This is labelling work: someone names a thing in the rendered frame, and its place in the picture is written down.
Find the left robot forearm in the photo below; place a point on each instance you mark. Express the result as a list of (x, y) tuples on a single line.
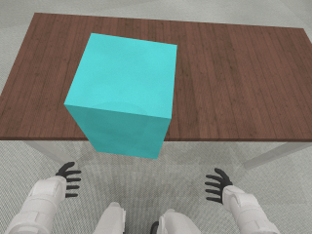
[(39, 208)]

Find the robot right hand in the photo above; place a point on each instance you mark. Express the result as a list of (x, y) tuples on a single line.
[(224, 181)]

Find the robot left hand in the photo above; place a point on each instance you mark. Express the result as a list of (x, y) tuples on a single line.
[(63, 172)]

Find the right robot forearm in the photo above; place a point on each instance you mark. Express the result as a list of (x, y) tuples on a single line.
[(248, 214)]

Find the carton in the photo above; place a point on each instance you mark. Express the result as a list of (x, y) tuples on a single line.
[(122, 94)]

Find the left robot shin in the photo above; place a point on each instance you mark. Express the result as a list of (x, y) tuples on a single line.
[(114, 204)]

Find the table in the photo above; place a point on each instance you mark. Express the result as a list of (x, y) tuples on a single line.
[(233, 82)]

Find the left robot thigh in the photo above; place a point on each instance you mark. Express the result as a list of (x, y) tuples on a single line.
[(112, 221)]

